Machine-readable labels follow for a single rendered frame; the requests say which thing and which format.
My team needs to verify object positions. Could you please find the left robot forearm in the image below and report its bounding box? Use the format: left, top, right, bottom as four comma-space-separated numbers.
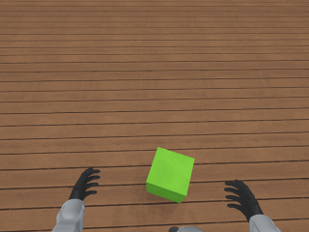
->
51, 198, 85, 232

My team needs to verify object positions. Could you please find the carton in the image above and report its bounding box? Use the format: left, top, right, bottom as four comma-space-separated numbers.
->
146, 147, 195, 203

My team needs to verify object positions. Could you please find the right robot hand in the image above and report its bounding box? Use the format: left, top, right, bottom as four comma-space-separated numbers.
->
224, 179, 264, 222

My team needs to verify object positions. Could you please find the right robot forearm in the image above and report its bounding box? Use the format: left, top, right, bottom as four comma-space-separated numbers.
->
249, 214, 282, 232

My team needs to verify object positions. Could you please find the left robot hand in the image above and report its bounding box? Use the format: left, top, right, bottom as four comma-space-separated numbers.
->
69, 167, 100, 201

